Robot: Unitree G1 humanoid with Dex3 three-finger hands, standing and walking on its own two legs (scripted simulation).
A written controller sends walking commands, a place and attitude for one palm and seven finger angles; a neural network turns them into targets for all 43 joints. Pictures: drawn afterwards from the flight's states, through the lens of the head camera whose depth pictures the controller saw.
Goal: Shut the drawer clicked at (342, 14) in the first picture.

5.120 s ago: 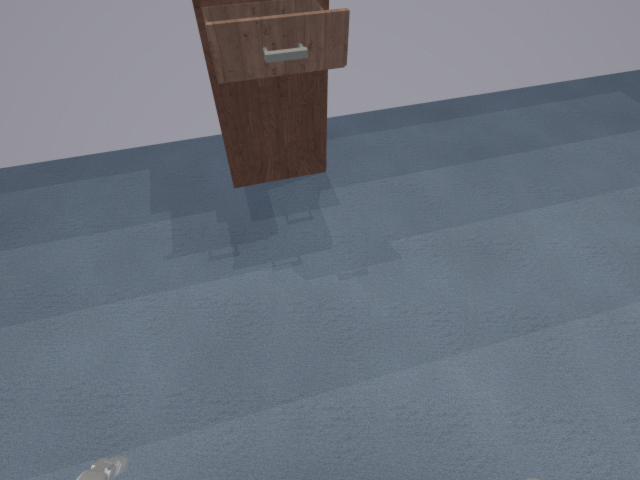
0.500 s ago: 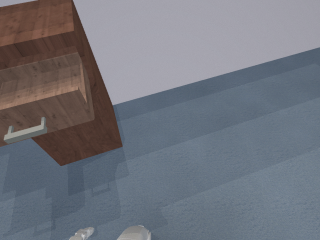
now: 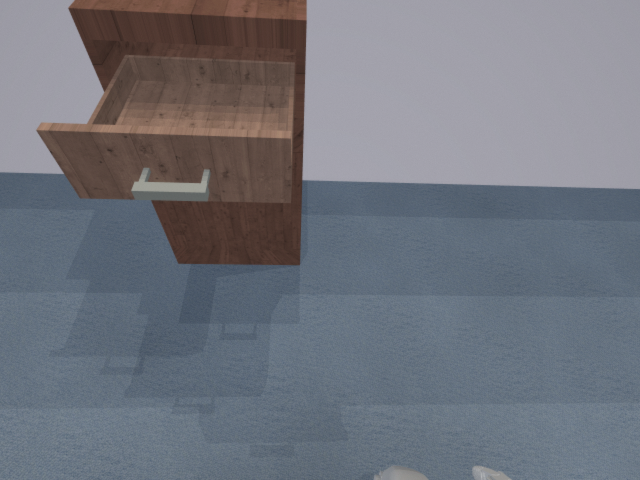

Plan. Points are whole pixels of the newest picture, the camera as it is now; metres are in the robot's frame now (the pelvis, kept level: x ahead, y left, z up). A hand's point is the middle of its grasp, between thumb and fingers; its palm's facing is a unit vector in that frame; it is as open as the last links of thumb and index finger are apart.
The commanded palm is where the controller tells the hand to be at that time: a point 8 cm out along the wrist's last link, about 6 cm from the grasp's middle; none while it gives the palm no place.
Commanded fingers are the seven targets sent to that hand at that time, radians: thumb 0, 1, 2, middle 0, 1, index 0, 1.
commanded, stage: take the last steps up to it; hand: left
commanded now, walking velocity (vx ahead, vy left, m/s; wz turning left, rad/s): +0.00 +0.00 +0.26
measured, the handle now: (173, 182) +0.55 +0.31 -0.03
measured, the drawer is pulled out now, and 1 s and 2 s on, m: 0.29 0.29 0.29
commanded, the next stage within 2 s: come to a stop and stand still in 1.06 s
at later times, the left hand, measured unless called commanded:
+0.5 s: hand out of the picture -0.01 +0.14 -0.15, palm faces +0.20 -0.96 -0.22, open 7.3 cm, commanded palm none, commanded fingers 0.00 0.90 0.90 -0.20 -0.30 -0.20 -0.30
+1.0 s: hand (156, 410) +0.21 +0.26 -0.17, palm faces +0.17 -0.97 -0.19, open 7.4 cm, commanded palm none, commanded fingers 0.00 0.90 0.90 -0.20 -0.30 -0.20 -0.30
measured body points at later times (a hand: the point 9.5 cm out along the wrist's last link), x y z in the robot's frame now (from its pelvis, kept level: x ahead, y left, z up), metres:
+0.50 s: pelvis +0.04 -0.02 +0.01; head +0.05 -0.05 +0.46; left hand -0.02 +0.19 -0.13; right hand +0.09 -0.27 -0.16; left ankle +0.07 +0.15 -0.66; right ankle +0.01 -0.13 -0.74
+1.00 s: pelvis +0.18 +0.07 +0.00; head +0.19 +0.08 +0.45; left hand +0.20 +0.31 -0.15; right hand +0.24 -0.16 -0.15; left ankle +0.15 +0.16 -0.74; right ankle +0.25 -0.05 -0.69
